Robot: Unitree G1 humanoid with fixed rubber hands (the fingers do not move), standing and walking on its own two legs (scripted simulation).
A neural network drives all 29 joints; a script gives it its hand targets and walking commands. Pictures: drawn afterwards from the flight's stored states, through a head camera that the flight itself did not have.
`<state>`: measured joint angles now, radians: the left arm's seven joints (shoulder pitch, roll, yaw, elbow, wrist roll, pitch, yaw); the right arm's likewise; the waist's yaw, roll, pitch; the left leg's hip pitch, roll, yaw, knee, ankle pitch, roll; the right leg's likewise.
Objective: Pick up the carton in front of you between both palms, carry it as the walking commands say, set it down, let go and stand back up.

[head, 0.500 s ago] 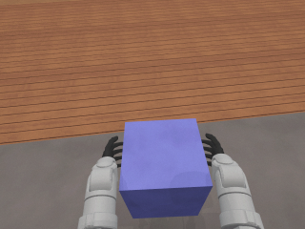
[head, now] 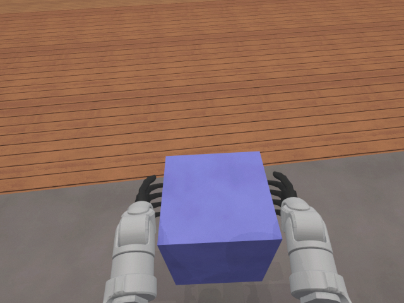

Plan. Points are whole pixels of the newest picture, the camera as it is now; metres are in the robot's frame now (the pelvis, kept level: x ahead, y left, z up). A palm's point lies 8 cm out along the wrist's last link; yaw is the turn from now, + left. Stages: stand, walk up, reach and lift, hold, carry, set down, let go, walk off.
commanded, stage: carry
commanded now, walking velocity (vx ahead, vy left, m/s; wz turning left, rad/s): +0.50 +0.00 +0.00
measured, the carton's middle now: (215, 221) +0.31 +0.00 -0.02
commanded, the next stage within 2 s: none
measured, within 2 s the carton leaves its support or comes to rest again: neither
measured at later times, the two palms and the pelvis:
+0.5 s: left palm (157, 159) +0.43 +0.14 +0.07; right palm (280, 157) +0.42 -0.16 +0.07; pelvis +0.15 +0.00 -0.01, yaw -3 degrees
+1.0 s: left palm (173, 92) +0.72 +0.12 +0.09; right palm (264, 89) +0.73 -0.18 +0.09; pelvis +0.45 -0.04 +0.00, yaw +0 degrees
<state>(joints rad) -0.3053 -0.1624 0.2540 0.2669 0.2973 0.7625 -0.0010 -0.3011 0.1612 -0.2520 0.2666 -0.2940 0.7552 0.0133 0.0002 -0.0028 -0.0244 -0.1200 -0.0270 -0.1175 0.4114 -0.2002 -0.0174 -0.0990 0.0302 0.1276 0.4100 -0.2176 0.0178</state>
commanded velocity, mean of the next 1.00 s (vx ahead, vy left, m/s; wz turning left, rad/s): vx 0.50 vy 0.00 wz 0.00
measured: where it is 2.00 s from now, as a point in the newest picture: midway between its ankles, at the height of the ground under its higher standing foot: (215, 176)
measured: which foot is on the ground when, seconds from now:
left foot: down 0.00-0.66, up 0.68-1.00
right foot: down 0.00-0.46, up 0.48-0.64, down 0.66-1.00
